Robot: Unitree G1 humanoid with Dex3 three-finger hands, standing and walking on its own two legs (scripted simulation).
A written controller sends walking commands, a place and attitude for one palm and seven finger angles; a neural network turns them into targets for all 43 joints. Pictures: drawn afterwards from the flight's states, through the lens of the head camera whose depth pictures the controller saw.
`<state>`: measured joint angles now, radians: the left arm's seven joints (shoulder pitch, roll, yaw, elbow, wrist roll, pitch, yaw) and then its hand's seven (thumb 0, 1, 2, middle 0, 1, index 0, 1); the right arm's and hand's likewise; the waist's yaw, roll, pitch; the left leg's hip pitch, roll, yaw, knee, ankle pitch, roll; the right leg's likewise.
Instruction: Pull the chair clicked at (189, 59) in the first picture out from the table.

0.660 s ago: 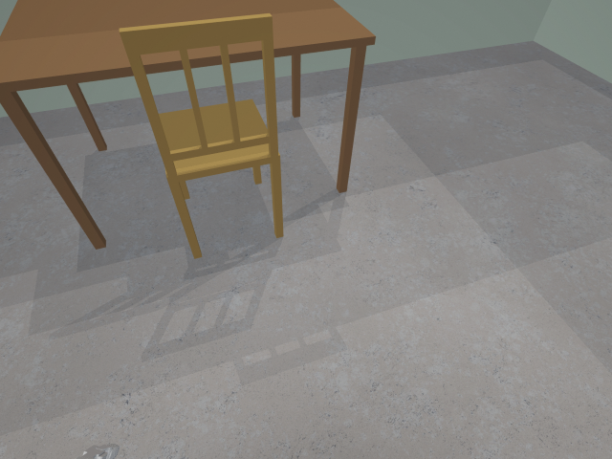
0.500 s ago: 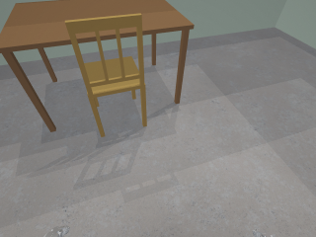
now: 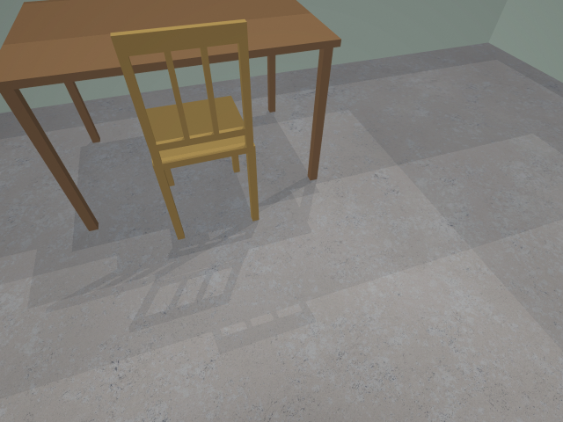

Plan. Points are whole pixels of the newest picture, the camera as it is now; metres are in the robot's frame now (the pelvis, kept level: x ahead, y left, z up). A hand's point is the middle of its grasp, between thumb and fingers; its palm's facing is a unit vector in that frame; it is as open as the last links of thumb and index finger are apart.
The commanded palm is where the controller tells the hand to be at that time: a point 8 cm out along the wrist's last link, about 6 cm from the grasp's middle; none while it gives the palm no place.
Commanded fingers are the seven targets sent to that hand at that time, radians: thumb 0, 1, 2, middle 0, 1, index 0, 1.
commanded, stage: stand and wait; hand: left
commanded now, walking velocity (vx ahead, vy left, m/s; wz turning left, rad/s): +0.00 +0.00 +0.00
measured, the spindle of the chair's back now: (177, 98) +1.04 +0.40 -0.10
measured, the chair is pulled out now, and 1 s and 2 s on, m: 0.00 0.00 0.00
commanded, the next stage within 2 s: look at it before walking up in 0.30 s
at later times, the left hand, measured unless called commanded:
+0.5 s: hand out of the picture +0.07 +0.24 -0.15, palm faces -0.03 -0.94 -0.33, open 7.4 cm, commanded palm none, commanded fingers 0.00 0.90 0.90 -0.20 -0.30 -0.20 -0.30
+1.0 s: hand out of the picture +0.06 +0.25 -0.16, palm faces -0.02 -0.94 -0.33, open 7.4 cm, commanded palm none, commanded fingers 0.00 0.90 0.90 -0.20 -0.30 -0.20 -0.30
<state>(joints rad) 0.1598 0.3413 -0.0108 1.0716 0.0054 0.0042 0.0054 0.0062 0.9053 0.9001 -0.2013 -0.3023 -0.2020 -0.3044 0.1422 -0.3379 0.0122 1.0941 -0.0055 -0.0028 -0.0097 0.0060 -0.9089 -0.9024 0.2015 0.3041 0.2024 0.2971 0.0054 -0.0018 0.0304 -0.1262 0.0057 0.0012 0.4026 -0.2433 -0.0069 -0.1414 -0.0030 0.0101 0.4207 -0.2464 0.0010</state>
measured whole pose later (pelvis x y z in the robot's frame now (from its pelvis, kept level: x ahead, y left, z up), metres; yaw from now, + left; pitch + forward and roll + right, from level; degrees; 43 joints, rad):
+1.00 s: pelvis -0.01 +0.00 +0.00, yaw +0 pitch -2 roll +0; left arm 0.15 0.34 -0.01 1.09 0.01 -0.01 0.00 0.01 0.91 0.90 -0.20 -0.30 -0.20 -0.30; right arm 0.13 -0.33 0.02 1.11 0.00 -0.01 0.00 0.00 -0.91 -0.90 0.20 0.30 0.20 0.30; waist 0.01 -0.01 0.03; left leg -0.12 0.01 0.00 0.36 -0.20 -0.01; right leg -0.14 0.00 0.01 0.37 -0.20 0.00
